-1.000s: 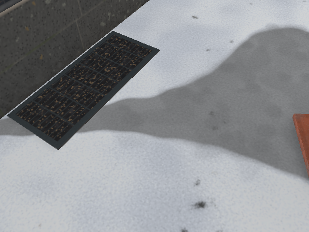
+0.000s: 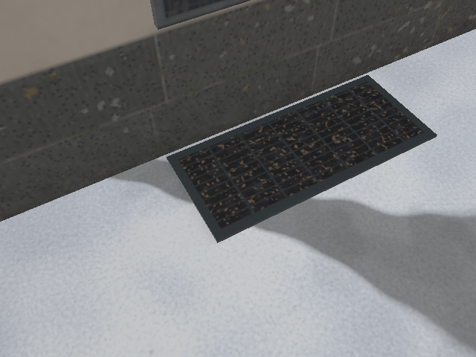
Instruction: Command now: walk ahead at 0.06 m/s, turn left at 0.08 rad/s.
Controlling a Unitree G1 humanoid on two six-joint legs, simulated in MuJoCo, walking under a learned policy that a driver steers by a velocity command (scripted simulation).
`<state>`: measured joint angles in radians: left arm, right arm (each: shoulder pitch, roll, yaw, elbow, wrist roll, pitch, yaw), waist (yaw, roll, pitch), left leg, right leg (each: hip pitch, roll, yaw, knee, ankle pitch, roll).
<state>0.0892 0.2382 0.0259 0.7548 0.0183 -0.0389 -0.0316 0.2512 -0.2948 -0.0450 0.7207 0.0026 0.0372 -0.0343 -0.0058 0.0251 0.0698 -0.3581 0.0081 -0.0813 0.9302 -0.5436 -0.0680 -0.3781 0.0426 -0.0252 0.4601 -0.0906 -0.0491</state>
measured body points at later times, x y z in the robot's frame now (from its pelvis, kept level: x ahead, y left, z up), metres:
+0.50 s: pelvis +0.07 +0.01 -0.01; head +0.10 +0.00 +0.44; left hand +0.24 +0.28 -0.11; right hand +0.15 -0.28 -0.12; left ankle +0.04 +0.15 -0.73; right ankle +0.10 -0.09 -0.73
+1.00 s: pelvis +0.13 +0.04 +0.01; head +0.16 +0.05 +0.46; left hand +0.38 +0.26 -0.10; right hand +0.19 -0.27 -0.07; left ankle +0.20 +0.13 -0.73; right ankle +0.07 -0.08 -0.66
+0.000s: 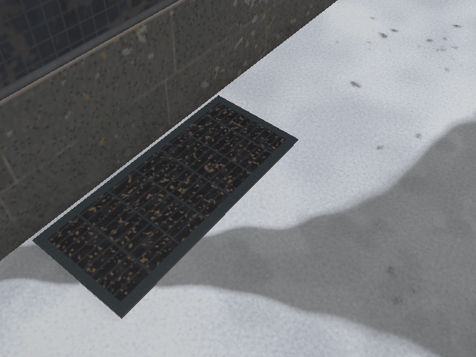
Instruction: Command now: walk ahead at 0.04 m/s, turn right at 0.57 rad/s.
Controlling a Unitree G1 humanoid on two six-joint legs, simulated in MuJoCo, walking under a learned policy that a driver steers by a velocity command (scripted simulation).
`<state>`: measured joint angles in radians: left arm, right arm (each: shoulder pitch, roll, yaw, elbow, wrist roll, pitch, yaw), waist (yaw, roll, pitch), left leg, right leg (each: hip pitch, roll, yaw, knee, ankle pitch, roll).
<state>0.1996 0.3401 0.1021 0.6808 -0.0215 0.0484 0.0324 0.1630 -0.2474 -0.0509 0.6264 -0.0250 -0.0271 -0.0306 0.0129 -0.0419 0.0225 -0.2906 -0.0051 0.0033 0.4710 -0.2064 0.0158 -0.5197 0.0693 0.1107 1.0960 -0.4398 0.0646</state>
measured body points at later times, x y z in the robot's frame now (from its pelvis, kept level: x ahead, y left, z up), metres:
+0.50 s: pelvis +0.02 -0.05 +0.00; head +0.06 -0.09 +0.45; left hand +0.26 +0.18 -0.07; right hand +0.09 -0.37 -0.11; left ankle +0.06 +0.11 -0.66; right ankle +0.01 -0.13 -0.74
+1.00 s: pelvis +0.07 -0.04 +0.00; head +0.07 -0.04 +0.45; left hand +0.29 +0.16 -0.10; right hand +0.07 -0.33 -0.11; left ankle +0.09 +0.09 -0.74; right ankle +0.01 -0.14 -0.72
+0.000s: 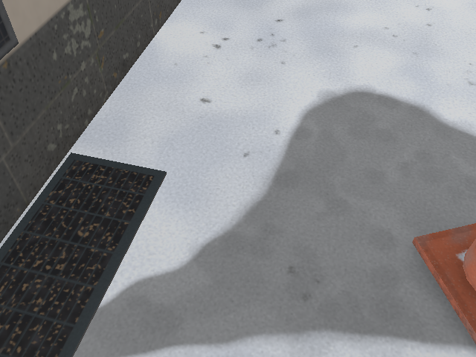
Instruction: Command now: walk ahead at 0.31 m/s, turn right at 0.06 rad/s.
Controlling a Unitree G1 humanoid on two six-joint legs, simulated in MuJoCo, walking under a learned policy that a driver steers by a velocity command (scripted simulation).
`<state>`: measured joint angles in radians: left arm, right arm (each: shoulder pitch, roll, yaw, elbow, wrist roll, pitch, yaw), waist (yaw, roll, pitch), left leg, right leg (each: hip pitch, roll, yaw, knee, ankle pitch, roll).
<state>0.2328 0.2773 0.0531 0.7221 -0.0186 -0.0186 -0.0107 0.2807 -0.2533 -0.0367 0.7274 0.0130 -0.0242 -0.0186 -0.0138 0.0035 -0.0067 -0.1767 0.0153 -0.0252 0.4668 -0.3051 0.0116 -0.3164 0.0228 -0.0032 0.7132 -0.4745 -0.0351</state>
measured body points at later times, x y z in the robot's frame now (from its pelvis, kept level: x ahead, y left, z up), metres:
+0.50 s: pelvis +0.19 -0.01 -0.02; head +0.22 -0.01 +0.43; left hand +0.16 +0.26 -0.14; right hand +0.43 -0.22 -0.09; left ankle +0.32 +0.09 -0.74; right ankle +0.02 -0.12 -0.74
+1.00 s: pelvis +0.27 -0.02 -0.01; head +0.28 -0.03 +0.44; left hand +0.34 +0.23 -0.13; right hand +0.40 -0.27 -0.14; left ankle +0.32 +0.09 -0.74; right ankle +0.28 -0.15 -0.74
